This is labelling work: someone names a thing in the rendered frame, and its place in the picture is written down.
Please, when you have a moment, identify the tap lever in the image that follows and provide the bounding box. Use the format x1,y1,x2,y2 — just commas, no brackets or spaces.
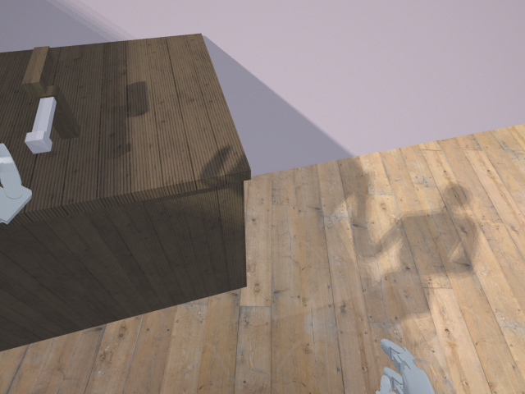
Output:
25,97,57,153

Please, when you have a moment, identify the robot right hand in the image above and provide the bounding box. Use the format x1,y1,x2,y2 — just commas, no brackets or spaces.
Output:
376,339,435,394

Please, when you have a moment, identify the robot left hand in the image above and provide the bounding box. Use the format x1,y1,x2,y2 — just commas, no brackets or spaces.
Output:
0,143,32,224

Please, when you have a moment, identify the counter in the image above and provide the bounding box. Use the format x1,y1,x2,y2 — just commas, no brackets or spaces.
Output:
0,34,251,351

